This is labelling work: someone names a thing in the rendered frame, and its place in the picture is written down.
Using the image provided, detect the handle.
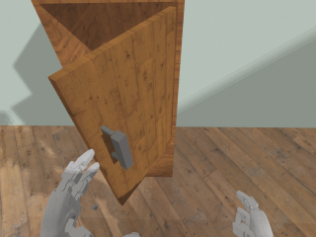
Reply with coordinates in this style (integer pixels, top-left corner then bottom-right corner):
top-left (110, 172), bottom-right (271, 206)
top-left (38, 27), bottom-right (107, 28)
top-left (101, 125), bottom-right (133, 170)

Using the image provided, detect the cupboard door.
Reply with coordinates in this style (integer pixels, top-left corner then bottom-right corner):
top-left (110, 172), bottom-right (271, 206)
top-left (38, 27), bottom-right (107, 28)
top-left (47, 6), bottom-right (177, 205)

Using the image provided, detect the robot right hand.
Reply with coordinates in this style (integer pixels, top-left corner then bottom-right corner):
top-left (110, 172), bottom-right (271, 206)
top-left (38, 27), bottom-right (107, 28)
top-left (232, 191), bottom-right (274, 237)

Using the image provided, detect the robot left hand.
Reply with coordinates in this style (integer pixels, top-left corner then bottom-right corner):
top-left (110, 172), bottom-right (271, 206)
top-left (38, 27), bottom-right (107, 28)
top-left (40, 149), bottom-right (100, 237)

